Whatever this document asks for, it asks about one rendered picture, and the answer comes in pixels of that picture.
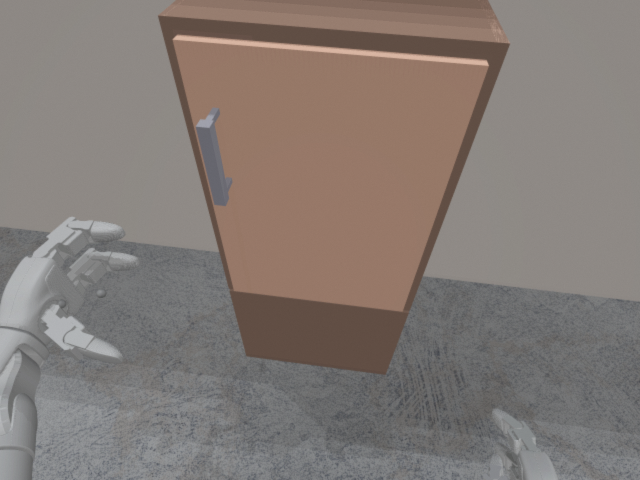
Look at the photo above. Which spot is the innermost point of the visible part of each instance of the left robot hand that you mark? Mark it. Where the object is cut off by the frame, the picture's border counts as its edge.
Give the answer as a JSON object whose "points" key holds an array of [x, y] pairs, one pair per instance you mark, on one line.
{"points": [[30, 296]]}

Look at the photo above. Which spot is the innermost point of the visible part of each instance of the cupboard door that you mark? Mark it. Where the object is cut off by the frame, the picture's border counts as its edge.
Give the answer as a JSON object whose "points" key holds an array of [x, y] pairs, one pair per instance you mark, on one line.
{"points": [[339, 160]]}

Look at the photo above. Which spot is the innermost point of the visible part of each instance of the right robot hand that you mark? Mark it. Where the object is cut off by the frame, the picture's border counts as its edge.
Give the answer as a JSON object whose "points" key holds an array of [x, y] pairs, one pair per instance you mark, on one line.
{"points": [[530, 464]]}

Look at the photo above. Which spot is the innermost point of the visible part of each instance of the robot left forearm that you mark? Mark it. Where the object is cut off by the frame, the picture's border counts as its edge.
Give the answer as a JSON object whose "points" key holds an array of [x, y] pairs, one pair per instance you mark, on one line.
{"points": [[22, 355]]}

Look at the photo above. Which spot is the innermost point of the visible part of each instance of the handle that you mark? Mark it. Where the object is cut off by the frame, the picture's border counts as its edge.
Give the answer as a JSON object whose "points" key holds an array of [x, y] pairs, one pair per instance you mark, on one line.
{"points": [[212, 159]]}

